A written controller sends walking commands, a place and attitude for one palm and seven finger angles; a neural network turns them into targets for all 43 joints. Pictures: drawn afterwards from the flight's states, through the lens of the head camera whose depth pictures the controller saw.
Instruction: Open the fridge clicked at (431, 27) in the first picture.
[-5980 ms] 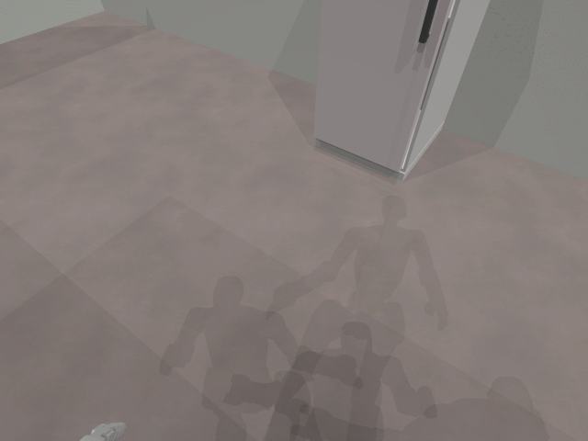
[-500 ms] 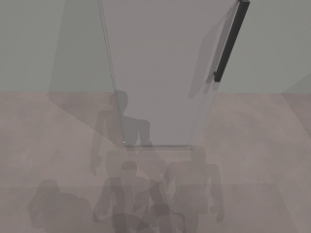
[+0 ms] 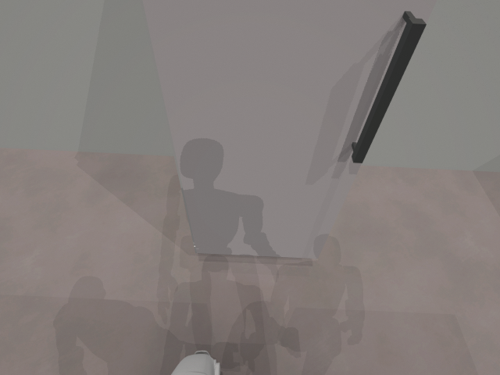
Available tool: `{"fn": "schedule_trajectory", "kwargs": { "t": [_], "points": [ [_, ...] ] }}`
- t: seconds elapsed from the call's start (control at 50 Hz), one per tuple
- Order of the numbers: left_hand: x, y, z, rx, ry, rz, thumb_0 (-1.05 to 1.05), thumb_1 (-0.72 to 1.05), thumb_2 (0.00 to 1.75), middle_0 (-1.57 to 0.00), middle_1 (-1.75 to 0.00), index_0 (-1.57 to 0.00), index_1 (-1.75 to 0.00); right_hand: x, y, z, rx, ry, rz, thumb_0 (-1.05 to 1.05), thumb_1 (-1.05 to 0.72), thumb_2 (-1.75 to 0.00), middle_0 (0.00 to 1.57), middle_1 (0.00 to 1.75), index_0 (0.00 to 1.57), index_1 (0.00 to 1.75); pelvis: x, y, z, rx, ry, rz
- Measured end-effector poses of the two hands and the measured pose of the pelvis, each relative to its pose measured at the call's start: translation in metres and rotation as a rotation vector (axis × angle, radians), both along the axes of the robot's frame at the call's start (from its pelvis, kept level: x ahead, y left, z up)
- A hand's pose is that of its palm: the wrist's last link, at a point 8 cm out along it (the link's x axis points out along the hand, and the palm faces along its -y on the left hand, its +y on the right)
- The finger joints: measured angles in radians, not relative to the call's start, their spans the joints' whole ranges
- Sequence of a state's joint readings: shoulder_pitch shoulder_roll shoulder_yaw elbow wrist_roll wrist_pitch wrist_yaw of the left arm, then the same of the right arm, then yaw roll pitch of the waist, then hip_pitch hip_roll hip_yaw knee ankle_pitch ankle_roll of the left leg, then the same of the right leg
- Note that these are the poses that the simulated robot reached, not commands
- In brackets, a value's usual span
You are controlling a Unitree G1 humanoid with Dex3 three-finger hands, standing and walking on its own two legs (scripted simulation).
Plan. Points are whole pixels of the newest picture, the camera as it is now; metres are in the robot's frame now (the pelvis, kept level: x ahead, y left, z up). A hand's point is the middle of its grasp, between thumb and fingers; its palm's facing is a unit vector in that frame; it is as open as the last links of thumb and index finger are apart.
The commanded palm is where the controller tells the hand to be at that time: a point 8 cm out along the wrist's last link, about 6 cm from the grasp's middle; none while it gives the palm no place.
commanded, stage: take the last steps up to it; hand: right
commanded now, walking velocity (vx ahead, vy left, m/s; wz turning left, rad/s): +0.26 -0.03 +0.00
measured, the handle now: (378, 98) +0.63 -0.21 +0.12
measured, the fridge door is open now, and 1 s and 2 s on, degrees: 0 0 0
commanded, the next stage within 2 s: come to a stop and stand still in 0.26 s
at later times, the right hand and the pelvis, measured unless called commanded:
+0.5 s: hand out of the picture +0.15 -0.19 -0.18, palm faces +0.09 +0.98 -0.18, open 7.3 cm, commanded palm none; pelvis +0.17 -0.01 +0.00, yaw +0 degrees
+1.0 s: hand out of the picture +0.17 -0.16 -0.15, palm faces +0.01 +0.96 -0.28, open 7.4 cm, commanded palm none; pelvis +0.13 +0.04 +0.00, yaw +3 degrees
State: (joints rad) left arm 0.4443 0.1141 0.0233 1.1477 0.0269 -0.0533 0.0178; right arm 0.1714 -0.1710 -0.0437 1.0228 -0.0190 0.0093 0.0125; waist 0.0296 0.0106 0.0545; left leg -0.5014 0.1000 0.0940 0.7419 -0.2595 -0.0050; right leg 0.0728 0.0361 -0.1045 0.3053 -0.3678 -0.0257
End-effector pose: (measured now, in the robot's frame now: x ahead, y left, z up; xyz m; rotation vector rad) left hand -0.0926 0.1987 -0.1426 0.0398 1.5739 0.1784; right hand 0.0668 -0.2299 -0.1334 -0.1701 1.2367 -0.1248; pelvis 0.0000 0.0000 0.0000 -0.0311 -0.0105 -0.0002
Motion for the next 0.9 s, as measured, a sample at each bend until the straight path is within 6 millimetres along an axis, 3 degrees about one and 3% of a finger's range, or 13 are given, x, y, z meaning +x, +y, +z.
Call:
{"fn": "schedule_trajectory", "kwargs": {
  "t": [0.08,0.14,0.2,0.32,0.44,0.52,0.6,0.68,0.8,0.9],
  "points": [
    [0.013,0.011,-0.014,-0.021,0.074,0.026,0.0,0.91,0.9,-0.2,-0.3,-0.2,-0.3,0.067,0.021,-0.006,-0.008,-0.094,0.04,0.01,-0.91,-0.9,0.19,0.3,0.2,0.3,0.037,0.015,-0.015,0.012,-0.004,0.004],
    [0.048,0.026,-0.013,-0.014,0.061,0.014,0.0,0.91,0.9,-0.2,-0.3,-0.2,-0.3,0.087,0.03,-0.003,-0.001,-0.129,0.02,0.0,-0.91,-0.9,0.2,0.3,0.2,0.3,0.056,0.023,-0.012,0.018,-0.011,-0.009],
    [0.103,0.041,-0.008,0.011,-0.022,-0.02,0.01,0.91,0.9,-0.2,-0.3,-0.2,-0.3,0.089,0.034,0.004,-0.005,-0.097,-0.018,0.0,-0.91,-0.9,0.2,0.3,0.2,0.3,0.076,0.025,-0.002,0.025,-0.004,-0.014],
    [0.222,0.05,0.005,0.044,-0.238,-0.075,0.0,0.91,0.9,-0.19,-0.3,-0.2,-0.3,0.086,0.015,0.012,-0.04,-0.001,-0.048,-0.02,-0.94,-0.9,0.2,0.3,0.2,0.3,0.113,0.021,0.01,0.026,0.019,-0.009],
    [0.315,0.032,0.015,0.067,-0.363,-0.149,0.0,0.92,0.9,-0.19,-0.3,-0.2,-0.3,0.075,0.002,0.0,-0.001,0.112,-0.096,0.0,-0.92,-0.9,0.2,0.3,0.2,0.3,0.15,0.001,0.009,0.046,0.008,-0.001],
    [0.356,0.009,0.016,0.088,-0.411,-0.18,0.0,0.92,0.9,-0.19,-0.3,-0.2,-0.3,0.073,-0.008,-0.019,0.024,0.19,-0.122,0.0,-0.91,-0.9,0.2,0.3,0.2,0.3,0.172,-0.016,0.0,0.052,-0.011,0.008],
    [0.371,-0.009,0.021,0.089,-0.422,-0.172,0.0,0.91,0.9,-0.2,-0.3,-0.2,-0.3,0.08,-0.016,-0.019,0.022,0.232,-0.109,0.0,-0.91,-0.9,0.2,0.3,0.2,0.3,0.176,-0.022,0.003,0.044,-0.014,0.026],
    [0.363,-0.009,0.023,0.091,-0.411,-0.136,0.0,0.91,0.9,-0.2,-0.3,-0.2,-0.3,0.094,-0.027,-0.014,-0.003,0.208,-0.085,0.0,-0.91,-0.9,0.2,0.3,0.2,0.3,0.165,-0.021,0.006,0.052,-0.007,0.039],
    [0.329,0.023,0.02,0.12,-0.389,-0.095,-0.01,0.92,0.9,-0.2,-0.3,-0.21,-0.3,0.115,-0.032,-0.006,-0.052,0.119,-0.053,0.0,-0.91,-0.9,0.2,0.3,0.2,0.3,0.146,-0.007,0.004,0.048,-0.005,0.048],
    [0.288,0.058,0.003,0.103,-0.342,-0.063,0.0,0.91,0.9,-0.2,-0.3,-0.2,-0.3,0.12,-0.012,0.003,-0.087,0.03,-0.023,0.0,-0.91,-0.9,0.19,0.3,0.19,0.3,0.132,0.015,-0.002,0.029,-0.01,0.04]
  ]
}}
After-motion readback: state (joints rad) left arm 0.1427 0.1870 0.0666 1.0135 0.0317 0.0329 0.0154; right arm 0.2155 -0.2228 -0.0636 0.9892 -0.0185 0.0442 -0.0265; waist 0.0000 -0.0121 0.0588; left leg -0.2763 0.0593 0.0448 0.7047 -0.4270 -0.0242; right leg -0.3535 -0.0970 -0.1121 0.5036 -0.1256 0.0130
